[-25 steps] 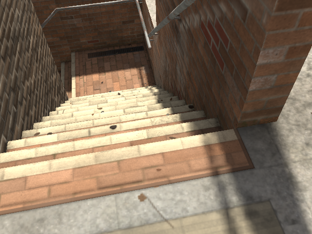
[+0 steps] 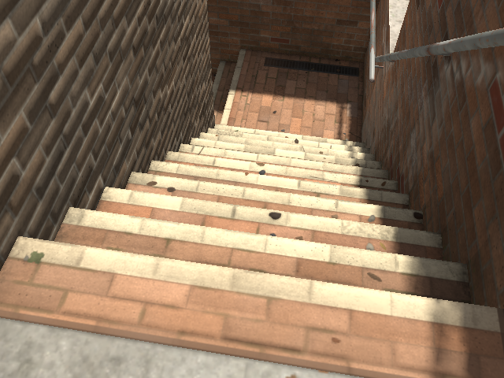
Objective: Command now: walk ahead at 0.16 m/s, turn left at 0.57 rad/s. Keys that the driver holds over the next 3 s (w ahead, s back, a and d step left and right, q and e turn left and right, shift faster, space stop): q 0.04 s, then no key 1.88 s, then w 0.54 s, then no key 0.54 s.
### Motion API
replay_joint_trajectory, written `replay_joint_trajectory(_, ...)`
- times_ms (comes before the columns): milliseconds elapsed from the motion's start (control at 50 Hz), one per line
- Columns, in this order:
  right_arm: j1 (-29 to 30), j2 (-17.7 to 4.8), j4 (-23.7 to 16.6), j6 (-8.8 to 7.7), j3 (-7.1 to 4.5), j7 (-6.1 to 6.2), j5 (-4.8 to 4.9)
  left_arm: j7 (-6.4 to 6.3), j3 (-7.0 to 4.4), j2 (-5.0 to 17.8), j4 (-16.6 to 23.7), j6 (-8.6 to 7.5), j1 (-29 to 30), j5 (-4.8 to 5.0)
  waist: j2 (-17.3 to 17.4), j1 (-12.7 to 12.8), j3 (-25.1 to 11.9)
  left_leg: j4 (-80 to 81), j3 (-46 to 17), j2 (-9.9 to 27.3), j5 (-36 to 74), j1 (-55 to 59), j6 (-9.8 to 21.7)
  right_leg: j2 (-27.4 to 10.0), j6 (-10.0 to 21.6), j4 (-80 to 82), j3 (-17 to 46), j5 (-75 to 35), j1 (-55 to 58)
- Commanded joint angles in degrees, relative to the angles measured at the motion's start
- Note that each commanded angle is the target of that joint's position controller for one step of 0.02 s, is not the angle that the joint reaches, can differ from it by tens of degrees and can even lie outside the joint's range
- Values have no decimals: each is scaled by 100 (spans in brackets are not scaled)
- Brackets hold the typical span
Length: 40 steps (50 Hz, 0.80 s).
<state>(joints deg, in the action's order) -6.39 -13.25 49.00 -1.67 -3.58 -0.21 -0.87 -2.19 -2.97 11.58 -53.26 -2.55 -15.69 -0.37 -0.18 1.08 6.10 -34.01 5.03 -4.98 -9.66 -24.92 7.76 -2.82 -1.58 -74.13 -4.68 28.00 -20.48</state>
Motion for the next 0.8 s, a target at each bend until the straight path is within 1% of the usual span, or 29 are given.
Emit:
replay_joint_trajectory(20,-581,-603,-238,95,-161,170,160,-33,-143,661,487,99,-217,-140,40,-109,-1003,1338,-2026,1735,3954,1710,1073,-245,-103,-79,627,-398,-1277)
replay_joint_trajectory(40,-560,-493,-290,120,-121,149,101,-16,-154,604,466,218,-334,-207,46,-23,-1085,1399,-1962,1615,3802,1529,967,-236,-102,144,657,-462,-1080)
replay_joint_trajectory(60,-593,-547,-322,95,-123,123,51,-2,-143,526,462,303,-413,-183,0,28,-1175,1421,-1888,1562,3845,1442,923,-189,-112,306,627,-526,-953)
replay_joint_trajectory(80,-625,-703,-338,53,-158,111,16,19,-123,461,446,348,-481,-147,17,79,-1223,1448,-1792,1519,3931,1293,895,-121,-114,451,579,-616,-826)
replay_joint_trajectory(100,-677,-775,-355,25,-173,102,-7,30,-120,454,457,376,-447,-134,44,77,-1257,1495,-1741,1477,3856,1214,843,-110,-105,598,579,-739,-790)
replay_joint_trajectory(140,-768,-781,-375,23,-164,97,-19,29,-126,498,508,428,-258,-138,193,15,-1251,1621,-1726,1410,3301,1184,686,-107,-91,896,592,-970,-849)
replay_joint_trajectory(180,-844,-734,-385,59,-140,98,-18,23,-146,578,565,489,-15,-137,358,-76,-1179,1790,-1823,1364,2363,1237,531,-116,-91,1183,640,-1110,-947)
replay_joint_trajectory(220,-927,-714,-385,102,-123,113,-34,17,-153,617,623,532,225,-124,416,-163,-1075,1948,-1996,1396,1487,1351,449,-119,-96,1502,698,-1149,-1040)
replay_joint_trajectory(260,-981,-688,-377,132,-104,126,-51,11,-142,608,637,552,354,-105,468,-226,-968,2060,-2123,1427,801,1443,423,-103,-83,1897,738,-1107,-1009)
replay_joint_trajectory(340,-1001,-620,-331,165,-54,126,-106,7,-100,540,605,542,402,-56,592,-286,-786,2075,-2194,1409,202,1360,497,72,20,2754,658,-704,-448)
replay_joint_trajectory(400,-957,-626,-285,207,-28,133,-126,-35,-73,515,528,506,258,1,652,-285,-701,1958,-2325,1437,226,1273,546,265,161,3502,537,-394,103)
replay_joint_trajectory(420,-939,-623,-258,220,-14,146,-109,-53,-61,485,472,486,133,16,620,-240,-695,1872,-2372,1446,367,1288,523,308,216,3922,502,-462,322)
replay_joint_trajectory(440,-891,-612,-229,236,2,167,-71,-69,-39,416,377,458,-76,21,528,-116,-691,1730,-2347,1392,504,1238,428,344,280,4624,448,-821,679)
replay_joint_trajectory(460,-941,-581,-212,245,15,191,-16,-78,-27,457,272,404,-318,12,485,-10,-702,1669,-2286,1282,463,1059,203,256,405,5433,535,-1436,1189)
replay_joint_trajectory(480,-1045,-412,-213,218,61,194,17,-90,-46,658,247,330,-337,-72,125,-103,-708,1463,-2178,1104,253,796,-87,-194,527,5810,1067,-1696,1559)
replay_joint_trajectory(500,-1314,-158,-218,190,122,176,86,-80,-68,1008,347,276,-166,-140,-617,-334,-871,1012,-1636,632,-404,604,-341,-1105,832,6083,2088,-2005,1677)
replay_joint_trajectory(520,-1040,-296,-187,201,86,178,97,-4,5,816,366,244,336,-103,-863,-436,-360,1165,-1181,261,-553,957,-398,-1347,1081,5995,2121,-2825,695)
replay_joint_trajectory(540,-1006,-299,-106,197,104,164,25,39,91,542,402,192,564,-98,-768,-465,-447,1281,-1254,393,-186,1466,-391,-1089,947,5954,1828,-2805,572)
replay_joint_trajectory(560,-942,-312,-40,179,101,149,3,55,91,560,324,164,492,-75,-801,-380,-502,1438,-1352,446,254,1699,-380,-774,724,5914,1605,-2356,611)
replay_joint_trajectory(580,-884,-432,-5,156,75,136,7,44,70,648,255,168,341,-57,-754,-306,-522,1450,-1385,526,503,1835,-376,-561,596,5935,1476,-1995,629)
replay_joint_trajectory(600,-896,-522,53,156,53,117,-4,18,79,659,175,157,204,-29,-601,-272,-497,1435,-1442,606,674,1830,-352,-464,559,5928,1390,-1981,705)
replay_joint_trajectory(620,-952,-460,123,144,73,114,11,5,67,698,102,160,118,-13,-478,-269,-511,1466,-1466,653,734,1786,-343,-406,562,5862,1323,-2031,859)
replay_joint_trajectory(640,-996,-393,221,140,96,125,28,3,73,666,37,172,48,-9,-318,-247,-478,1519,-1474,665,695,1717,-354,-386,574,5823,1291,-2014,953)
replay_joint_trajectory(680,-930,-344,331,171,112,150,35,-5,76,638,-26,188,-13,-27,-127,-215,-456,1563,-1498,664,617,1657,-343,-370,607,5734,1256,-1991,1028)
replay_joint_trajectory(800,-929,-318,702,200,145,201,39,-10,104,587,-257,208,-90,-42,18,-177,-352,1669,-1546,720,614,1666,-355,-303,618,5716,1205,-1967,1074)
